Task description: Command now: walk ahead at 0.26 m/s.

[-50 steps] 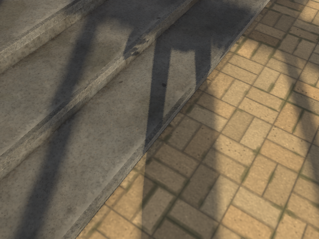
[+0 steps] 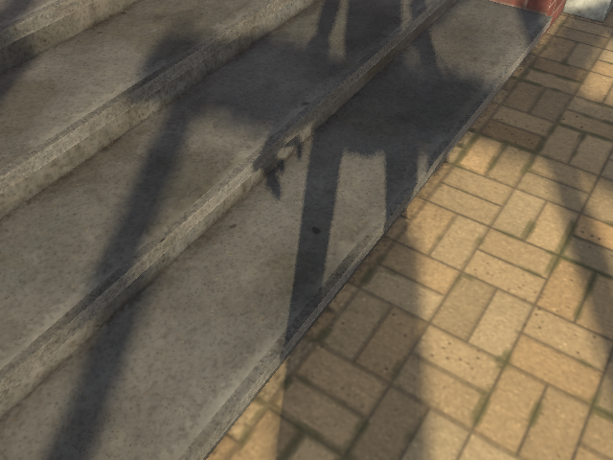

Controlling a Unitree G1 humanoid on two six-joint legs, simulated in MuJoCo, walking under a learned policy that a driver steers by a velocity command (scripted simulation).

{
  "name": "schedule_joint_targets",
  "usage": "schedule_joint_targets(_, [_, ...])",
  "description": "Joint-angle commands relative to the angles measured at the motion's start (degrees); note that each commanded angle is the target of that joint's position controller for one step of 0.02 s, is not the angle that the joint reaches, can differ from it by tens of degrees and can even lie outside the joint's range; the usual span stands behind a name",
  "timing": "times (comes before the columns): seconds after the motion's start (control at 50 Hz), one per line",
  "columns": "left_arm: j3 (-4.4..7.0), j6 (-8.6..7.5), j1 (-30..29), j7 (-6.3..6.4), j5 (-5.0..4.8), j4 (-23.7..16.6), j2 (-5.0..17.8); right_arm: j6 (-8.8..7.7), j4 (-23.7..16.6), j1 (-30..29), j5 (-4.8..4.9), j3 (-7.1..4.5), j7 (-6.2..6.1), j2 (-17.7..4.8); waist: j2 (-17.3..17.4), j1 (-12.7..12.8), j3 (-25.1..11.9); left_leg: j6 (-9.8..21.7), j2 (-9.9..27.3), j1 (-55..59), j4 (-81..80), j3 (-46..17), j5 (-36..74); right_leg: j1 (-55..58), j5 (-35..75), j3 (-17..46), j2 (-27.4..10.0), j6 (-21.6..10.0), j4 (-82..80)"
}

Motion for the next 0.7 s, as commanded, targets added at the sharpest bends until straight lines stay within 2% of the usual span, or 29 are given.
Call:
schedule_joint_targets(0.02, [0.65,-3.14,-6.8,-1.05,-0.67,-4.4,4.0,-1.73,-1.1,3.2,0.67,-2.83,-0.10,-11.4,9.5,-1.0,9.4,11.6,17.6,-4.7,-21.1,-24.2,-22.8,-10.8,0.0,-2.3,-1.3,-0.9,7.3])
schedule_joint_targets(0.04, [0.63,-3.59,-5.7,-1.38,-0.98,-4.2,3.8,-2.04,-1.7,1.7,0.69,-2.76,0.08,-10.9,8.9,0.2,9.9,11.4,17.8,-5.6,-20.8,-23.6,-20.3,-9.6,-1.1,-2.2,-2.1,-1.8,6.0])
schedule_joint_targets(0.06, [0.55,-3.92,-3.6,-1.59,-1.25,-3.5,3.4,-2.21,-2.5,-0.4,0.99,-2.67,0.39,-10.3,8.5,1.9,10.1,9.9,16.0,-7.5,-19.0,-20.2,-17.1,-5.3,-1.7,-2.8,-2.0,-2.6,0.4])
schedule_joint_targets(0.08, [0.94,-4.08,0.7,-1.61,-1.41,-1.6,3.8,-2.15,-3.4,-2.4,1.11,-2.54,0.71,-9.7,7.4,4.1,9.2,7.7,12.6,-10.8,-16.0,-15.3,-13.2,3.2,0.2,-3.9,-0.7,-2.8,-6.0])
schedule_joint_targets(0.1, [1.76,-4.04,5.8,-1.48,-1.21,0.7,5.6,-2.26,-4.4,-3.7,0.93,-2.43,0.88,-9.2,5.0,5.7,7.2,5.8,8.8,-14.2,-10.3,-10.5,-6.1,11.4,4.2,-2.7,-0.2,-2.6,-8.6])
schedule_joint_targets(0.12, [3.07,-4.25,12.6,-1.26,-0.84,2.5,9.8,-2.76,-5.9,-5.1,0.73,-1.66,1.04,-6.5,-5.3,7.7,4.6,2.2,2.3,-21.6,5.5,-1.9,2.9,19.7,-0.7,11.6,-7.8,-6.0,-15.0])
schedule_joint_targets(0.14, [4.18,-4.64,20.1,-1.86,-0.99,3.7,15.0,-3.85,-8.3,-5.7,0.36,-1.19,0.71,-4.6,-18.2,9.7,0.1,-0.6,-3.3,-31.5,24.6,2.0,-4.5,28.1,-3.6,34.5,-19.6,-13.8,-23.7])
schedule_joint_targets(0.16, [2.49,-5.65,17.8,-2.17,0.06,3.1,10.9,-4.63,-8.8,-6.5,1.47,-1.76,0.86,-6.4,-12.1,7.5,1.0,0.4,-1.5,-37.3,36.3,-4.6,-9.3,27.5,-2.9,40.1,-23.1,-15.7,-24.6])
schedule_joint_targets(0.18, [1.52,-6.41,14.1,-2.28,0.08,1.9,7.9,-5.25,-8.5,-5.6,2.42,-1.84,1.46,-6.4,-8.0,5.3,3.6,2.0,1.2,-40.2,40.3,-6.4,-5.0,26.2,0.6,34.0,-21.8,-14.1,-23.8])
schedule_joint_targets(0.2, [1.06,-6.74,11.7,-2.35,0.18,0.9,6.8,-5.57,-7.8,-4.9,2.43,-1.92,1.82,-6.0,-5.5,4.1,3.8,3.1,3.3,-40.6,40.1,-6.3,0.3,25.1,4.2,26.8,-19.7,-11.7,-23.8])
schedule_joint_targets(0.22, [0.58,-6.66,10.2,-2.42,0.25,0.4,5.9,-5.58,-7.7,-5.6,2.03,-2.34,2.03,-6.3,-4.2,3.4,4.9,3.5,4.7,-40.3,37.4,-6.2,4.5,23.6,10.2,21.0,-18.2,-9.8,-24.4])
schedule_joint_targets(0.24, [-0.05,-6.35,10.2,-2.31,0.51,0.5,4.4,-5.27,-7.7,-6.2,1.66,-2.76,2.37,-6.5,-4.6,3.0,4.7,3.5,5.5,-38.0,34.9,-5.7,7.3,22.2,16.4,15.0,-16.0,-7.8,-24.9])
schedule_joint_targets(0.26, [-0.32,-5.95,11.2,-2.01,0.81,0.8,3.8,-4.79,-7.6,-5.8,1.64,-2.78,2.81,-5.5,-5.8,2.9,4.1,3.1,5.6,-36.1,33.1,-5.1,9.0,21.2,20.6,10.8,-14.7,-6.8,-25.3])
schedule_joint_targets(0.3, [-0.31,-5.58,12.8,-1.15,1.28,1.2,5.0,-3.81,-8.2,-7.0,1.41,-2.48,3.34,-3.5,-5.1,2.9,4.1,1.7,4.9,-35.3,30.2,-4.1,12.1,19.2,25.8,5.6,-13.7,-7.0,-26.4])
schedule_joint_targets(0.32, [-0.73,-5.73,14.4,-0.76,3.39,2.2,5.0,-1.77,-10.1,-10.8,-4.34,-1.46,4.52,-1.4,-2.4,2.4,6.6,0.7,2.1,-31.6,28.9,1.0,12.2,12.9,29.5,2.2,-12.2,-6.4,-28.0])
schedule_joint_targets(0.34, [-0.77,-5.82,14.1,-0.61,3.31,2.1,5.2,-0.92,-11.5,-12.6,-4.23,-1.18,4.94,-0.3,-3.6,2.0,7.4,0.4,2.1,-30.3,24.6,1.9,13.8,10.9,30.5,-0.4,-11.6,-6.2,-28.7])
schedule_joint_targets(0.38, [-1.01,-6.10,12.6,-0.54,2.57,1.3,5.1,-0.39,-12.9,-15.1,-2.63,-0.55,5.29,-0.3,-5.8,2.1,7.7,0.7,2.0,-25.5,15.8,3.6,18.4,8.6,29.9,-4.4,-10.6,-5.5,-29.5])
schedule_joint_targets(0.4, [-1.01,-6.28,12.6,-0.54,2.37,1.2,5.5,-0.34,-13.5,-16.4,-2.18,-0.49,5.29,-0.8,-6.3,2.2,7.7,1.3,1.9,-23.7,12.4,4.2,19.5,9.0,30.6,-5.2,-11.2,-5.5,-29.7])
schedule_joint_targets(0.46, [-0.63,-6.18,13.6,-0.23,2.02,1.5,7.0,-0.57,-14.8,-17.2,-2.46,-0.95,4.93,-2.9,-5.8,1.6,6.7,4.4,0.8,-21.1,6.4,5.5,17.4,15.9,40.3,-7.0,-14.3,-5.3,-25.5])
schedule_joint_targets(0.5, [-0.23,-5.58,12.4,0.15,2.11,0.9,8.2,-0.91,-13.6,-12.1,-2.76,-1.75,4.44,-4.1,-6.2,-1.0,3.2,7.0,-2.3,-15.9,5.3,7.1,12.9,20.1,58.9,-9.0,-15.4,-4.8,-15.1])
schedule_joint_targets(0.52, [-0.03,-4.92,12.0,0.19,2.20,0.4,8.7,-1.21,-11.8,-6.4,-2.90,-2.36,4.25,-4.9,-6.2,-3.0,-0.1,8.3,-4.6,-10.9,3.1,7.9,11.2,21.1,63.5,-9.8,-15.2,-4.5,-5.8])
schedule_joint_targets(0.54, [0.03,-4.35,11.9,0.12,2.26,-0.3,8.9,-1.57,-9.1,1.5,-3.30,-3.35,4.02,-6.4,-4.9,-6.0,-4.6,9.9,-6.1,-0.8,-0.7,7.5,12.1,17.4,58.4,-11.1,-13.7,-3.3,6.4])
schedule_joint_targets(0.56, [-0.44,-4.29,13.0,-0.15,2.54,-2.0,7.3,-1.70,-7.8,9.0,-3.84,-4.95,3.26,-11.0,0.7,-8.2,-10.1,12.7,3.5,12.2,-2.3,-5.9,5.6,5.6,39.2,-11.9,-11.9,-2.0,23.5])
schedule_joint_targets(0.58, [-1.23,-4.56,16.0,-1.45,1.90,-5.0,1.7,-1.17,-8.8,6.8,-3.50,-6.24,3.10,-16.5,14.4,-3.2,-13.6,21.6,17.9,23.7,-11.1,-38.8,-0.2,-17.2,-7.9,-8.3,0.9,0.5,42.7])
schedule_joint_targets(0.6, [-0.07,-5.14,9.7,-1.82,2.73,-5.9,7.0,-0.62,-8.5,5.3,-1.24,-6.11,3.53,-14.6,5.9,-4.7,-10.9,20.9,17.0,20.8,-17.1,-42.7,-7.1,-22.9,-5.1,2.3,-1.3,-0.7,45.1])
schedule_joint_targets(0.62, [0.06,-5.90,5.6,-2.24,2.12,-7.7,7.1,-0.41,-9.2,0.9,-1.32,-5.41,3.14,-11.7,3.0,-2.7,-2.4,19.2,16.1,12.9,-18.2,-34.8,-5.1,-25.3,1.7,1.8,-4.0,-1.1,42.9])
schedule_joint_targets(0.64, [-0.16,-6.46,4.7,-2.12,2.34,-7.7,6.5,-0.58,-9.5,-1.1,-1.28,-4.87,2.98,-9.0,-2.0,-1.1,1.3,17.5,13.9,5.8,-19.6,-29.4,2.9,-22.4,6.4,1.9,-6.2,-0.9,37.9])
schedule_joint_targets(0.66, [-0.22,-6.04,4.7,-1.82,2.89,-7.8,5.9,-0.95,-9.8,-2.4,-1.12,-4.61,2.61,-8.1,-3.0,0.5,2.2,16.0,11.5,1.4,-19.9,-25.2,11.4,-18.5,7.6,2.2,-7.2,-0.1,34.4])
schedule_joint_targets(0.7, [-0.47,-4.17,6.4,-1.77,3.85,-8.1,4.9,-1.85,-9.5,-2.4,-0.94,-4.13,2.31,-7.0,-1.7,2.5,0.1,15.1,8.7,-2.1,-19.5,-19.1,24.2,-12.7,7.2,2.1,-7.5,1.7,30.5])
